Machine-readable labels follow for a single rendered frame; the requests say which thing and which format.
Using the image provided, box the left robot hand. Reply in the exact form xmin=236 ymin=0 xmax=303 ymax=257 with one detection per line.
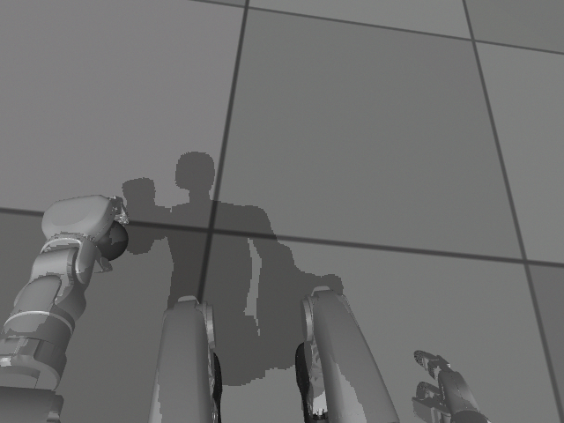
xmin=41 ymin=195 xmax=130 ymax=273

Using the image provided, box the left robot arm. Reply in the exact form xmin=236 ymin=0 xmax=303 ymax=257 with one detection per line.
xmin=0 ymin=234 xmax=97 ymax=423

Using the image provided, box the right robot foot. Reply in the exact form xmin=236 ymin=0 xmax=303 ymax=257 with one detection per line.
xmin=295 ymin=342 xmax=329 ymax=423

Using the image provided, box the ball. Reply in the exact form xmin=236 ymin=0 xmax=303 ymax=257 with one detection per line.
xmin=97 ymin=220 xmax=129 ymax=261

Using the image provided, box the right robot hand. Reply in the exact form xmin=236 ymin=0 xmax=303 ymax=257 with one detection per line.
xmin=412 ymin=350 xmax=481 ymax=423

